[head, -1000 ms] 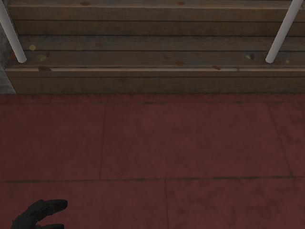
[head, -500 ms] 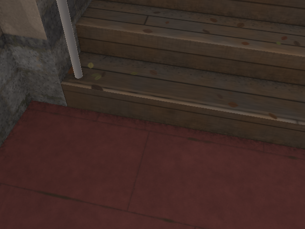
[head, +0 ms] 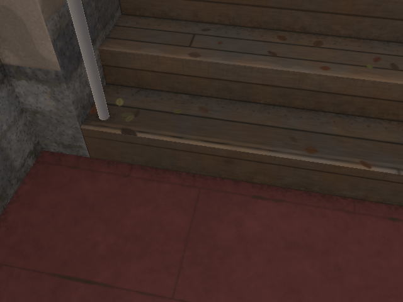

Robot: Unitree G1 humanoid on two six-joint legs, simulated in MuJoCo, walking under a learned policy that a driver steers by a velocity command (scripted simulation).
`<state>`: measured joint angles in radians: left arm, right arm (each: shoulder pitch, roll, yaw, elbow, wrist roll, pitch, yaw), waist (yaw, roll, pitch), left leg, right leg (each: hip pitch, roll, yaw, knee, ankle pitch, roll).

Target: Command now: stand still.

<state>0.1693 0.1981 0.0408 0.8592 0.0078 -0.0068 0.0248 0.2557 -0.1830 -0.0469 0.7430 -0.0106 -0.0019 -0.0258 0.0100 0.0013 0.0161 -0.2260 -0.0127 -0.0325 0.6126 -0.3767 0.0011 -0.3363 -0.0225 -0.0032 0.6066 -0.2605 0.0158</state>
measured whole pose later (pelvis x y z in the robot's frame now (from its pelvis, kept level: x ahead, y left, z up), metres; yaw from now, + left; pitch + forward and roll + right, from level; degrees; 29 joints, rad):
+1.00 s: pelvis +0.00 +0.00 +0.01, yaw -1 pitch -1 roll +0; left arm 0.19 0.18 0.04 1.11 0.00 0.02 0.05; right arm 0.33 -0.16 -0.02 1.03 0.00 -0.01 -0.04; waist 0.01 -0.01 0.04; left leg -0.16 -0.01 -0.02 0.51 -0.33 0.00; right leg -0.28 -0.02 0.01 0.53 -0.22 0.01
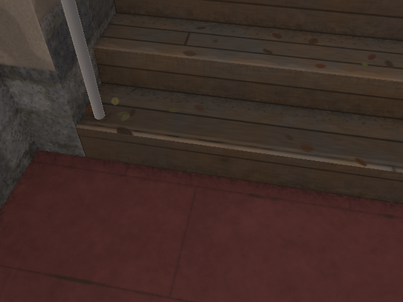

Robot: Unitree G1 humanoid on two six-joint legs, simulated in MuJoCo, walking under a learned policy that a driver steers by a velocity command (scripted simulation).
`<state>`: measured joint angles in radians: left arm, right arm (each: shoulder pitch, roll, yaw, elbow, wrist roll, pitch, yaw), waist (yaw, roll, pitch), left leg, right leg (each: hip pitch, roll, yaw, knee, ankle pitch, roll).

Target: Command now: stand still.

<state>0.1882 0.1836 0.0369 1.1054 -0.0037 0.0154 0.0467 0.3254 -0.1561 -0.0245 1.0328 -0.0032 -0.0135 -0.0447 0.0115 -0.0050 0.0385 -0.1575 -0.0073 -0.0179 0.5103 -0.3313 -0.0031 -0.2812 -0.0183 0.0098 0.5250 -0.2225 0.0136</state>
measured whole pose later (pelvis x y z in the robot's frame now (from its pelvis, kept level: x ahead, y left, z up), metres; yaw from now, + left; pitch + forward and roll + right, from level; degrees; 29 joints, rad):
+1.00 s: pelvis +0.10 -0.03 +0.01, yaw +0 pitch +1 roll +0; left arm 0.42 0.18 0.03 1.09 -0.01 -0.11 -0.02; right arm 0.32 -0.22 -0.04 1.00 0.04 -0.11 0.00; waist 0.03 0.03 -0.02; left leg -0.48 0.03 -0.01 1.20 -0.30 0.08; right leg -0.12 0.03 -0.05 0.42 -0.31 -0.05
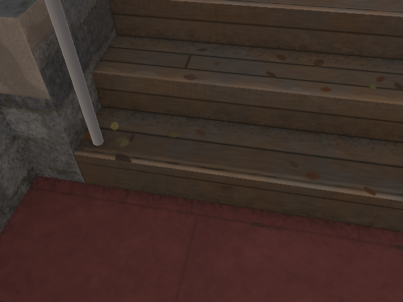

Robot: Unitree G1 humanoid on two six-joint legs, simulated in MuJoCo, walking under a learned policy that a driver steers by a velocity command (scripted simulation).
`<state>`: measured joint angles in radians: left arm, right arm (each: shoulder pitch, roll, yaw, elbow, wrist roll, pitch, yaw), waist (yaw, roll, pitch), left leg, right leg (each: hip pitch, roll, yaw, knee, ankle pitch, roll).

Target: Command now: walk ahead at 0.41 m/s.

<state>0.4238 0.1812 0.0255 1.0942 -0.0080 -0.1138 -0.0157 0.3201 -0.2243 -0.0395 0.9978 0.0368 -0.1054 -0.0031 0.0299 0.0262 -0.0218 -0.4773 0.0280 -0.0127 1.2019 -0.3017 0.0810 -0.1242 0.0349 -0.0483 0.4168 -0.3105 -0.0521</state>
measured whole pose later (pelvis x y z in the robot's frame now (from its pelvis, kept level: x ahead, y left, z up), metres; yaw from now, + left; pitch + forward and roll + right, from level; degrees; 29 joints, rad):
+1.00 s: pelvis +0.28 +0.03 +0.00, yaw -24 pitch +3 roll +2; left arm 0.16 0.28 0.08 0.73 -0.01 0.01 0.04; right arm 0.10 -0.30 -0.08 0.83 0.00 -0.01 -0.06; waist 0.00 0.02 0.01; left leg -0.57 0.00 -0.03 1.03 -0.36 -0.06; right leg -0.35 0.05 0.04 0.45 -0.16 -0.07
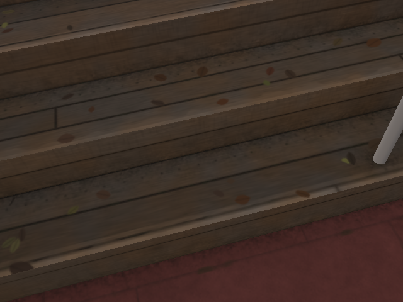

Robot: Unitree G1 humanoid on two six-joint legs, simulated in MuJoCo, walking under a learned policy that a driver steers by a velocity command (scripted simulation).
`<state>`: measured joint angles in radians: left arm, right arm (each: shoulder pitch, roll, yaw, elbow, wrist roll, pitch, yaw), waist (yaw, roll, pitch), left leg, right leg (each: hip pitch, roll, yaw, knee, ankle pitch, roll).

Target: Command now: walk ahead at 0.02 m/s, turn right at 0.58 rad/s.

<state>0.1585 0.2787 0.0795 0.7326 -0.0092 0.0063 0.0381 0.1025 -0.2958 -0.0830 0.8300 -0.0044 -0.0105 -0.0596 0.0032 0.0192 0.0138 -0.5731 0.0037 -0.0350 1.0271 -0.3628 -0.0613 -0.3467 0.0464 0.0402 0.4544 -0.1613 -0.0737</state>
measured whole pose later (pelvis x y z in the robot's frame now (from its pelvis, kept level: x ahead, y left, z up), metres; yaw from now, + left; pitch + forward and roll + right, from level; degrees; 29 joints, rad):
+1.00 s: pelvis +0.06 +0.02 +0.00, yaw -9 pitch +1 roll -1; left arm 0.24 0.26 0.06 0.76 -0.03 -0.07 0.01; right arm 0.38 -0.26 -0.05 0.95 0.01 -0.11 0.01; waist -0.05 -0.02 0.00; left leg -0.14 -0.01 0.01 0.45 -0.33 0.04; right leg -0.42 0.00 0.02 1.01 -0.41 -0.04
